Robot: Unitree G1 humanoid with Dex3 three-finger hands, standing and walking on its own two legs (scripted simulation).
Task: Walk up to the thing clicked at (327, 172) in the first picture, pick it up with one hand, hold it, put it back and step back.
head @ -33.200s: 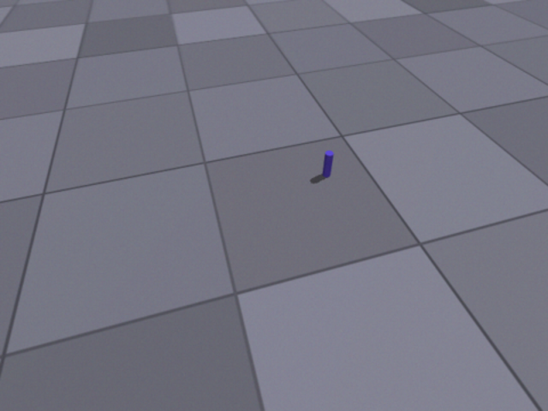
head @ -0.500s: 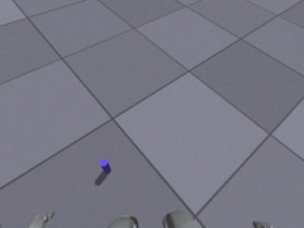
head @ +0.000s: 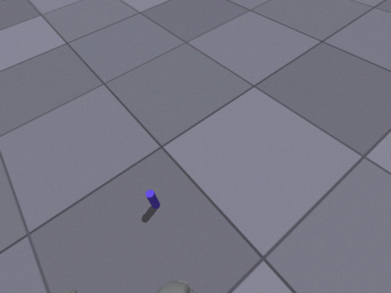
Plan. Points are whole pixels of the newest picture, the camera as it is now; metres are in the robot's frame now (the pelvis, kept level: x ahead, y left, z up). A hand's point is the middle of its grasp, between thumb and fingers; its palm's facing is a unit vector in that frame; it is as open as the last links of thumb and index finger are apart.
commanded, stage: step back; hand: left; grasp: from the side
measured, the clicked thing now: (153, 199) +0.61 +0.29 -0.69
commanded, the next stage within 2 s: none
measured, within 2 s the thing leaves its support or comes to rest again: neither
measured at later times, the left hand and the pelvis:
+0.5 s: hand out of the picture -0.06 +0.27 -0.16, palm faces -0.02 -0.91 -0.41, open 7.4 cm; pelvis -0.16 -0.01 -0.02, yaw -2 degrees
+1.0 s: hand out of the picture -0.22 +0.28 -0.16, palm faces +0.07 -0.91 -0.40, open 7.4 cm; pelvis -0.34 +0.00 -0.02, yaw +4 degrees
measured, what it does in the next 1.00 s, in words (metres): walks backwards: left foot, then right foot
